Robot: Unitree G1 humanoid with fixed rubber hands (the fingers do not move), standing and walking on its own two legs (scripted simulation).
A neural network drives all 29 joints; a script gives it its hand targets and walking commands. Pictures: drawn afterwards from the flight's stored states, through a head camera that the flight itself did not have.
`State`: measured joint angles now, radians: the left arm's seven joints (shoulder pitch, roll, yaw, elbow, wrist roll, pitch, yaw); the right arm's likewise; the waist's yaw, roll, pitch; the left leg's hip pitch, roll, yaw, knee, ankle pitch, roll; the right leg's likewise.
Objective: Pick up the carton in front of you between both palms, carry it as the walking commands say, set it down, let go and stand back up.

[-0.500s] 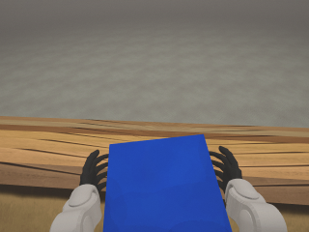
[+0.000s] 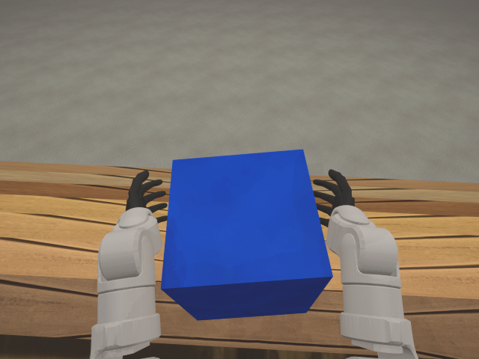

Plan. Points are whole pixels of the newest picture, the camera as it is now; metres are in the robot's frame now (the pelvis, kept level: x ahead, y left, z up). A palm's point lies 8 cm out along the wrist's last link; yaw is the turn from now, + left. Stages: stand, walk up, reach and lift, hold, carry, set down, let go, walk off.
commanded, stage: carry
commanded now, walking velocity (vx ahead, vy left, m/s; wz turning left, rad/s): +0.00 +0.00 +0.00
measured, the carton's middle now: (245, 243) +0.33 -0.01 +0.02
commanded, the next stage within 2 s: none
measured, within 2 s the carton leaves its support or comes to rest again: neither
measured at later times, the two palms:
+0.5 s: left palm (148, 122) +0.55 +0.17 +0.12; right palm (299, 115) +0.56 -0.14 +0.12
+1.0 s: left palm (145, 86) +0.70 +0.20 +0.11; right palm (278, 87) +0.68 -0.11 +0.12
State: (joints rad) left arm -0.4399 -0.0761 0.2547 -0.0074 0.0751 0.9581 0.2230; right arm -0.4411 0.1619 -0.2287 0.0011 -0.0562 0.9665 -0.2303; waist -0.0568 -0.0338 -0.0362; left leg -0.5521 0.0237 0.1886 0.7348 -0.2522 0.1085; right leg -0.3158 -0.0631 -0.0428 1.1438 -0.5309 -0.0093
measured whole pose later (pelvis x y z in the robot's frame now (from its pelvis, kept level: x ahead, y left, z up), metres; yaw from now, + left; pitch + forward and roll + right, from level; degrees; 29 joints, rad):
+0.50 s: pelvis +0.22 +0.00 +0.02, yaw +1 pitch +6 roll -1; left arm -0.41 -0.16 0.26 -0.15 0.01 0.95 0.16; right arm -0.39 0.15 -0.25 -0.17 -0.05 0.96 -0.20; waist 0.04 0.01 0.00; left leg -0.30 -0.02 0.02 0.60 -0.34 0.04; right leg -0.38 0.05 -0.06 0.60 -0.28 -0.06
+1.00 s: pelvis +0.35 +0.05 +0.03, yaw +2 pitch +6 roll -2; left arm -0.44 -0.12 0.31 -0.11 0.06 0.97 0.19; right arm -0.45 0.17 -0.23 -0.09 -0.04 1.00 -0.19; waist -0.11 0.03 0.02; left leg -0.08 -0.06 0.03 0.53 -0.35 0.08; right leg -0.58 0.05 -0.07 0.87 -0.21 0.00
